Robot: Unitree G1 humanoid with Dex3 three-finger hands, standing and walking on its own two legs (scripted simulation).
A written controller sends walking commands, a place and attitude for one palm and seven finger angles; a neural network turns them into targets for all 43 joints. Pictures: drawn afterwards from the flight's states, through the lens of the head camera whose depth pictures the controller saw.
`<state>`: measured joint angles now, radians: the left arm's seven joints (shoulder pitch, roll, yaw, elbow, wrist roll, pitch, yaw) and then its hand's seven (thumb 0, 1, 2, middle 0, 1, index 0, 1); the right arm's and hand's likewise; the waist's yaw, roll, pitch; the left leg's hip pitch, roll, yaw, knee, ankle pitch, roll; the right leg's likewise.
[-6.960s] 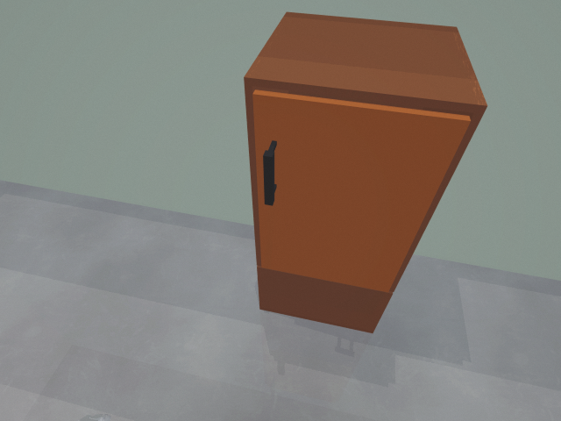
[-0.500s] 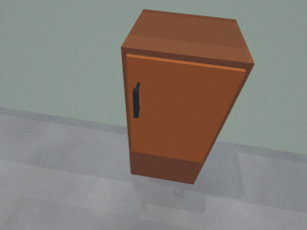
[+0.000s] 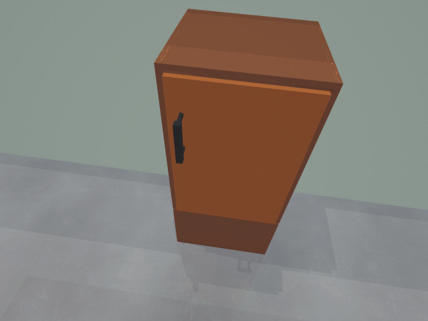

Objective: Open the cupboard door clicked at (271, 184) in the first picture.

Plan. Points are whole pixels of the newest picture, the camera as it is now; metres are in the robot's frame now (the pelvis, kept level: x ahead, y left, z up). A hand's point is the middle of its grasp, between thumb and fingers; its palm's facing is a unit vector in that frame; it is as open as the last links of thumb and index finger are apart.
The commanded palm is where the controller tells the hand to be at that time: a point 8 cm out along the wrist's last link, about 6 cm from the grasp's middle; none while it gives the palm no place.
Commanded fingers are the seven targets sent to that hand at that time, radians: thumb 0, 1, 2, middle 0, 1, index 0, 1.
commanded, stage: come to a stop and stand still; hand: left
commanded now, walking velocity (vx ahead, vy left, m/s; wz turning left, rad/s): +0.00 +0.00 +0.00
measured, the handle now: (180, 138) +0.57 +0.13 -0.01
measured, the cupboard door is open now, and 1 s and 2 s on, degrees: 0 0 0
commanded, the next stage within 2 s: look again from close up in 1.42 s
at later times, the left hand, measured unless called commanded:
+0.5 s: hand out of the picture +0.00 +0.15 -0.18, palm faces +0.06 -0.99 -0.13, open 7.4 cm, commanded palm none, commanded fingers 0.00 0.90 0.90 -0.20 -0.30 -0.20 -0.30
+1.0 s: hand out of the picture +0.04 +0.21 -0.17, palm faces +0.00 -0.97 -0.24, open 7.4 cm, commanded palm none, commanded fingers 0.00 0.90 0.90 -0.20 -0.30 -0.20 -0.30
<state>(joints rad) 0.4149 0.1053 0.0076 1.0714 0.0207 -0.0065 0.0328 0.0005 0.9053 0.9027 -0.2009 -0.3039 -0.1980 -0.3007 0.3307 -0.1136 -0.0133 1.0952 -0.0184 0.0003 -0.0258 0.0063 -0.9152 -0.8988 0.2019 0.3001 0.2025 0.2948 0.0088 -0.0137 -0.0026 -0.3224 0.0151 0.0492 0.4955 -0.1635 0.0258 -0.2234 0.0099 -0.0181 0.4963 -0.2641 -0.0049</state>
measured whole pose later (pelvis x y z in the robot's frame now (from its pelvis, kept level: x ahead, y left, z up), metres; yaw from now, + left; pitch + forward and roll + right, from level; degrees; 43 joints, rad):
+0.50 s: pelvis +0.02 +0.00 +0.00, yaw +0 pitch -1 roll -1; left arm 0.35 0.11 0.00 1.08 0.01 -0.02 0.04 0.00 0.91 0.90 -0.20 -0.30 -0.20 -0.30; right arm 0.31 -0.11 0.00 1.12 -0.01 -0.02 -0.03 0.02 -0.93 -0.90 0.20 0.30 0.20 0.29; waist 0.00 -0.03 0.02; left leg -0.25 0.01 0.05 0.45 -0.18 0.03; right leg -0.14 0.00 -0.01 0.43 -0.27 0.00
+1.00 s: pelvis +0.03 +0.02 +0.00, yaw -1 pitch +0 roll +0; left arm 0.31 0.18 -0.01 1.06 0.02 -0.01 0.04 0.00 0.91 0.90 -0.20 -0.30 -0.20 -0.30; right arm 0.27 -0.19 0.00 1.03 -0.02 -0.02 -0.02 0.01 -0.93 -0.90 0.20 0.30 0.20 0.29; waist 0.01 0.02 0.00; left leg -0.28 -0.03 0.08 0.51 -0.23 0.06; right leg -0.19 -0.04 0.02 0.52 -0.32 0.03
